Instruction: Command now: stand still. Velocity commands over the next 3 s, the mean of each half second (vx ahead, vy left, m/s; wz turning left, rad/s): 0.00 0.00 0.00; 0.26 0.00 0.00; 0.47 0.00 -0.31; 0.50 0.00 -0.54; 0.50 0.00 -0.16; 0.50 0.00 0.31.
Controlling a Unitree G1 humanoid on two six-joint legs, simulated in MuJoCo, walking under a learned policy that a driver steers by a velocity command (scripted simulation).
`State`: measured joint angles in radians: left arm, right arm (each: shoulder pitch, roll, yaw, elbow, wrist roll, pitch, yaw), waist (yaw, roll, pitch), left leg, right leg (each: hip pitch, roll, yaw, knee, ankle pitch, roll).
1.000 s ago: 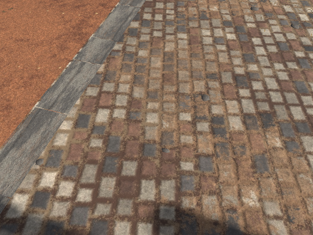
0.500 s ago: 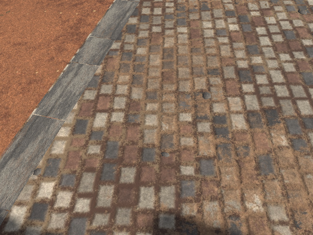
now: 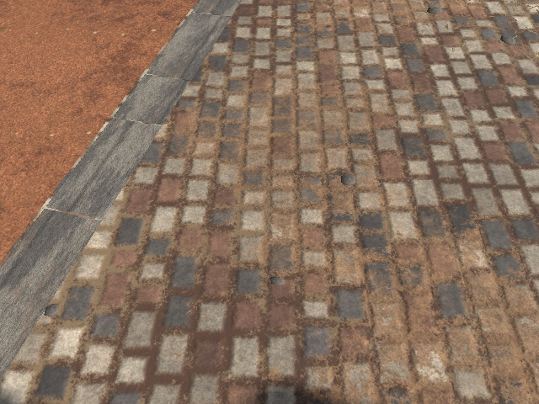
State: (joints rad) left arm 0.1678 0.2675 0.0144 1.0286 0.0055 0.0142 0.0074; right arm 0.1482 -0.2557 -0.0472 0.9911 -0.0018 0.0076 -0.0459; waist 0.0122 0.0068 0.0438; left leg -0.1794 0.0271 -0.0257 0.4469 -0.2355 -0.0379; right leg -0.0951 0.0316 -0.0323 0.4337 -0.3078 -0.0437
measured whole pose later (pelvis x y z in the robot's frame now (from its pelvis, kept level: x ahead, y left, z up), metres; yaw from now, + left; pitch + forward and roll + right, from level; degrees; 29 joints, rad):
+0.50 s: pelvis -0.01 +0.00 +0.00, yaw +0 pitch -1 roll +0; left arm 0.24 0.23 0.00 1.07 0.01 0.00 0.02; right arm 0.17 -0.24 -0.03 1.13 0.00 0.01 -0.05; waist 0.00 0.01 0.03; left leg -0.20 0.03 -0.03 0.42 -0.20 -0.04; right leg -0.12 0.04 -0.04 0.42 -0.28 -0.05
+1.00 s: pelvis +0.10 +0.08 +0.00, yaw +0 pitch +1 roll -1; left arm 0.34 0.28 0.04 1.00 -0.04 -0.08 0.01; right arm 0.24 -0.24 -0.05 1.09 0.01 -0.12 0.02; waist -0.01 -0.04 0.00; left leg -0.27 0.00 0.07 0.53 -0.28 0.05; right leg -0.35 -0.02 0.03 1.11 -0.40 -0.06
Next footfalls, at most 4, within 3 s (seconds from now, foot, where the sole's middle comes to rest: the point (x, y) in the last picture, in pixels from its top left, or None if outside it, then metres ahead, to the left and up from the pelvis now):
0.90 left None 0.14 0.17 -0.78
1.42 right None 0.49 -0.05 -0.78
1.88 left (259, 299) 0.81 0.08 -0.78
2.38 right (380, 273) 0.89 -0.27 -0.78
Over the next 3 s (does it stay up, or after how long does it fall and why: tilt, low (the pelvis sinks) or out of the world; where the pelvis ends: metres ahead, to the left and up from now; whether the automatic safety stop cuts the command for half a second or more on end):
stays up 1.13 -0.22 -0.02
